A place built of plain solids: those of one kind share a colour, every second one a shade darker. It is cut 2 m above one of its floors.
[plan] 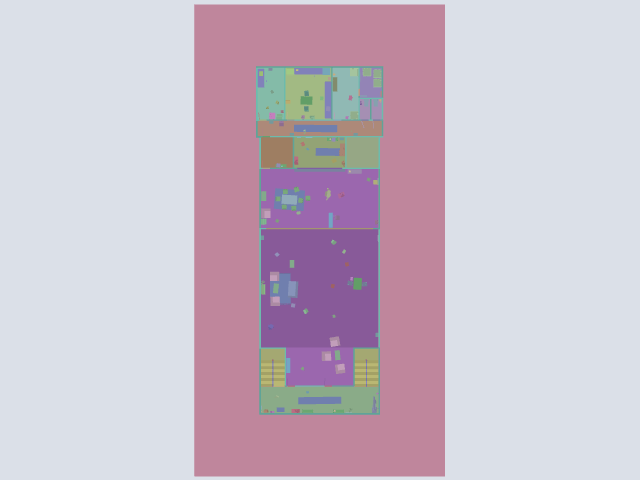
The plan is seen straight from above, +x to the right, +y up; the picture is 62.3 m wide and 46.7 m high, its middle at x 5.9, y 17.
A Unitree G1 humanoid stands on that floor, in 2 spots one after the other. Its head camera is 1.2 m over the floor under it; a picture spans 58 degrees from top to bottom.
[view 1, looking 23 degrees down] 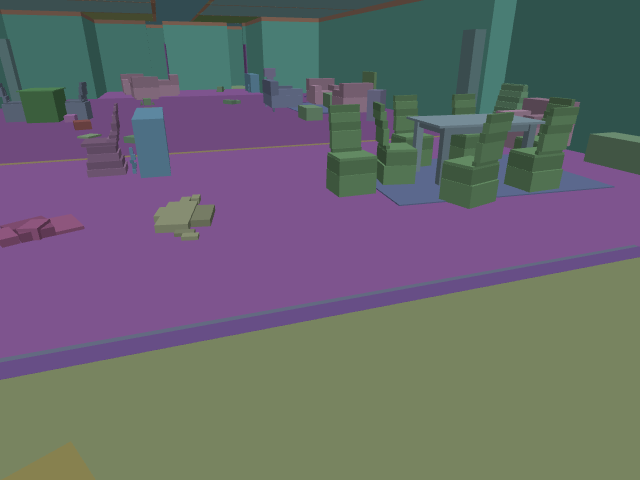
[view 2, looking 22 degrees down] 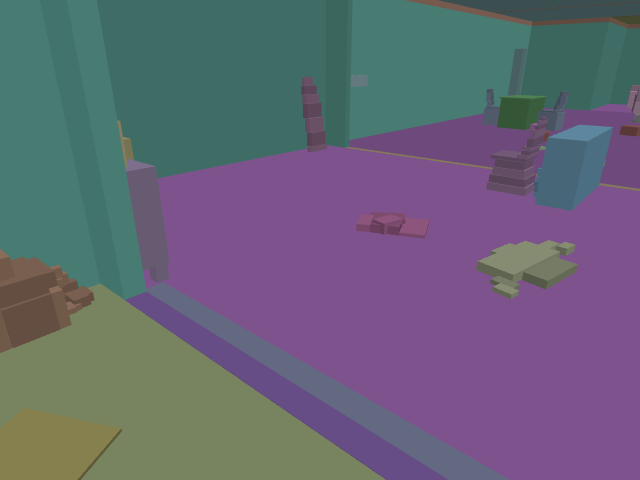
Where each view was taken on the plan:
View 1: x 6.72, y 25.77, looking -109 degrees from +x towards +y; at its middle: floor_body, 3.85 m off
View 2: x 5.88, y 24.90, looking -49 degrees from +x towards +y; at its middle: floor_body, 3.99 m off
